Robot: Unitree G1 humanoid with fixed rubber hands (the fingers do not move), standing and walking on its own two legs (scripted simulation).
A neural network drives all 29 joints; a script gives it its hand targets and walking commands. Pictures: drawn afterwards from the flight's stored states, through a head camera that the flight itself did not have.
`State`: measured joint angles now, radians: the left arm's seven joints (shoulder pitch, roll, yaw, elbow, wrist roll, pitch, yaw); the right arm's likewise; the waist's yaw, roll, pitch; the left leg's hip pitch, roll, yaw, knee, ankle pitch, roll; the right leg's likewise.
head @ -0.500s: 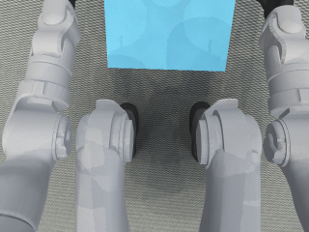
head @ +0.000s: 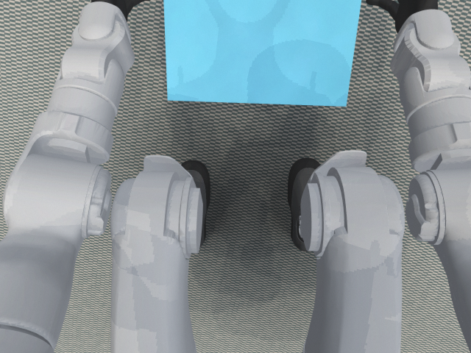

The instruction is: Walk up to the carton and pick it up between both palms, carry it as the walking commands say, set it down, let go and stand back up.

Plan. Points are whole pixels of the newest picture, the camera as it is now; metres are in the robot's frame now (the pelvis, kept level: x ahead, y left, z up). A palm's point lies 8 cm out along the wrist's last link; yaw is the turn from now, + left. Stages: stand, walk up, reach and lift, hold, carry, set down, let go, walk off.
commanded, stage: reach and lift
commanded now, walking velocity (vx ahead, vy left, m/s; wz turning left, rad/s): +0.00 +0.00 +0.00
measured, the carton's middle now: (257, 23) +0.50 -0.03 -0.23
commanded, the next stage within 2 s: none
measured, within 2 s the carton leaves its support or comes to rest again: leaves its support in 1.12 s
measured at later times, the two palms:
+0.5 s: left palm out of the picture +0.54 +0.12 -0.16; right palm out of the picture +0.52 -0.19 -0.18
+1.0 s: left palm out of the picture +0.54 +0.11 -0.16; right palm out of the picture +0.52 -0.18 -0.17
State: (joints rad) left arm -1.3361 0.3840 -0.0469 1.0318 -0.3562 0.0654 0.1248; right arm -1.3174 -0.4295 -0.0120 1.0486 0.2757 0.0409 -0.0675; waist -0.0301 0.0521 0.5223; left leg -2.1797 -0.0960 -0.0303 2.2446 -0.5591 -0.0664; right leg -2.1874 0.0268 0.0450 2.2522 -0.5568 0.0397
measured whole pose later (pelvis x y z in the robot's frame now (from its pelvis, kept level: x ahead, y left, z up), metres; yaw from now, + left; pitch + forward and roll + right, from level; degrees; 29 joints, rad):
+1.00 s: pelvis +0.00 +0.00 -0.01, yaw +0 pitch +26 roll +0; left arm -1.51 0.23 0.08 1.19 -0.19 0.11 0.18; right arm -1.49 -0.34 -0.06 1.19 0.17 0.12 -0.12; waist -0.04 0.07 0.52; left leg -2.17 -0.12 -0.03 2.28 -0.56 -0.07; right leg -2.17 0.04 0.06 2.28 -0.56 0.06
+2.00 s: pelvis -0.02 +0.00 +0.05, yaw -2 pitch +25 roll +3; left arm -1.25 0.10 0.32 0.53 -0.06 0.36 0.19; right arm -1.32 -0.22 -0.24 0.63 0.03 0.41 -0.14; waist -0.01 0.02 0.53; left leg -1.98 -0.14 -0.05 2.08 -0.54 -0.11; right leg -2.02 0.12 0.09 2.09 -0.50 0.07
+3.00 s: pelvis -0.05 +0.01 +0.14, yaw -3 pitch +16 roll +2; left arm -1.20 0.05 0.37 0.48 0.04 0.48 0.17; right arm -1.29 -0.17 -0.30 0.61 -0.03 0.52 -0.11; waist 0.00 0.01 0.52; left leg -1.61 -0.13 -0.07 1.76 -0.44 -0.09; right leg -1.64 0.13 0.12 1.76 -0.40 0.08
